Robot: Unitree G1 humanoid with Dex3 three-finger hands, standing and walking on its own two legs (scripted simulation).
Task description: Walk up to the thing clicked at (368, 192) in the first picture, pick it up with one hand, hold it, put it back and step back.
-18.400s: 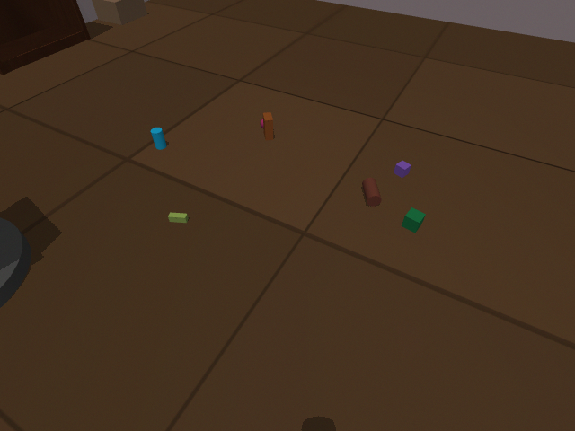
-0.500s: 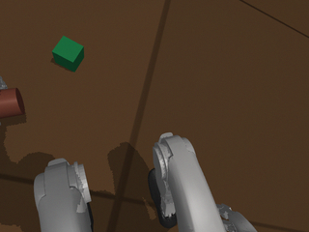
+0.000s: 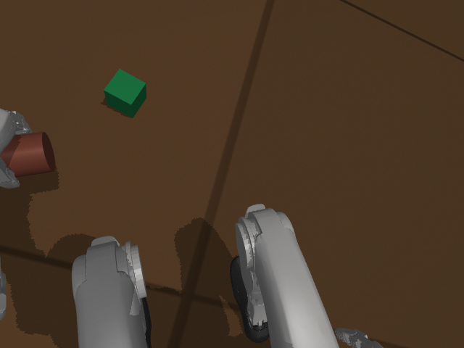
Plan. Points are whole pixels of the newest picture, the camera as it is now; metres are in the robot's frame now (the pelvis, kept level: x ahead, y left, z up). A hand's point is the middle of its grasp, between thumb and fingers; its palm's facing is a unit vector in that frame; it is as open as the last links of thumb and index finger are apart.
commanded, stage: lift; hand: left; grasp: from above
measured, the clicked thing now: (2, 158) +0.48 +0.32 -0.17
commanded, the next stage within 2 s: hold in 1.46 s
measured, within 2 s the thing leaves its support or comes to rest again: neither
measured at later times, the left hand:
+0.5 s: hand out of the picture +0.40 +0.30 +0.01, palm faces -0.44 -0.12 -0.89, open 9.6 cm
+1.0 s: hand out of the picture +0.34 +0.26 +0.21, palm faces -0.47 -0.15 -0.87, open 9.7 cm
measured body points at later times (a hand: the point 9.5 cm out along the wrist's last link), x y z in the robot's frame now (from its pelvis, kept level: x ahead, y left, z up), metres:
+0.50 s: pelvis +0.01 +0.00 +0.11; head +0.19 +0.05 +0.52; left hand +0.42 +0.31 +0.06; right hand +0.14 -0.27 +0.00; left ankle +0.08 +0.12 -0.32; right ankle +0.11 -0.15 -0.32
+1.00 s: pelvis +0.03 -0.01 +0.29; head +0.13 +0.00 +0.73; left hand +0.36 +0.26 +0.26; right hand +0.17 -0.27 +0.16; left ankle +0.08 +0.12 -0.32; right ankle +0.11 -0.15 -0.32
